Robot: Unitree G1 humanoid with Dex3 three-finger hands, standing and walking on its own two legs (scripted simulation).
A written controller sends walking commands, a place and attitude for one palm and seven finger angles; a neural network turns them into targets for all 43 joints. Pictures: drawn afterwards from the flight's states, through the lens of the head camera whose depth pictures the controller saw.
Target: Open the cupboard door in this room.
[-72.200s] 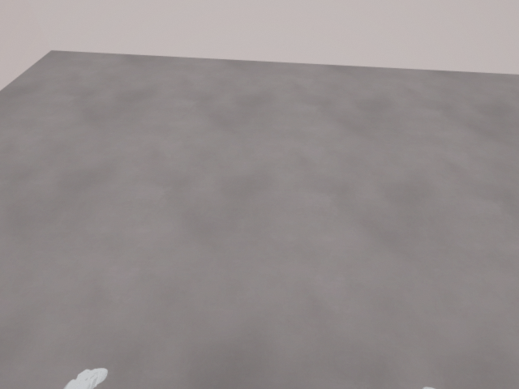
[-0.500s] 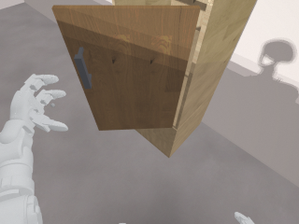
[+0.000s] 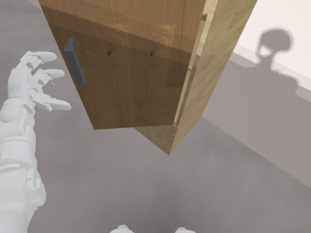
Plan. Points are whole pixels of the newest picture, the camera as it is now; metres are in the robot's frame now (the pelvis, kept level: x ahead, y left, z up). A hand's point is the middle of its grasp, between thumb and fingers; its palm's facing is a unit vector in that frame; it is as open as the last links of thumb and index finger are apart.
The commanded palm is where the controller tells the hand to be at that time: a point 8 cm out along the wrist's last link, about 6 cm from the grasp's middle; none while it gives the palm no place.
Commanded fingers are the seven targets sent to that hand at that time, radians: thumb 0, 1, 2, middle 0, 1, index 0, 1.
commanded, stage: move the hooked fingers beside the handle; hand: left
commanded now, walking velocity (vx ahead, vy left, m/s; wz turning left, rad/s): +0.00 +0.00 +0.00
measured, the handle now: (76, 62) +0.55 +0.22 +0.10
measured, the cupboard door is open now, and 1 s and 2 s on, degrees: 46 46 46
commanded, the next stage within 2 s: slide the fingers in behind the handle in 1.64 s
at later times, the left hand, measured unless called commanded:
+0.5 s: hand (55, 71) +0.51 +0.26 +0.10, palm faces +0.06 -1.00 -0.01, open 14.0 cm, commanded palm +0.48 +0.31 +0.10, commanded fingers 0.00 -0.50 0.30 -0.30 -1.20 -0.30 -1.20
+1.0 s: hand (49, 80) +0.48 +0.27 +0.10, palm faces +0.07 -1.00 +0.01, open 14.0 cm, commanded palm +0.46 +0.31 +0.10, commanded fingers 0.00 -0.50 0.30 -0.30 -1.20 -0.30 -1.20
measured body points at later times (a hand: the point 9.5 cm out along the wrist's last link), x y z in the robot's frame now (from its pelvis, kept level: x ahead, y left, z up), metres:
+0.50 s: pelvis +0.01 -0.01 -0.01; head +0.13 +0.01 +0.42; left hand +0.50 +0.31 +0.10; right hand -0.01 -0.29 -0.11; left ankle +0.01 +0.09 -0.71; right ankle +0.00 -0.12 -0.71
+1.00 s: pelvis +0.01 +0.00 -0.01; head +0.10 +0.03 +0.43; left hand +0.47 +0.32 +0.10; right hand +0.05 -0.27 -0.11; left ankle +0.01 +0.09 -0.71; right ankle +0.00 -0.12 -0.71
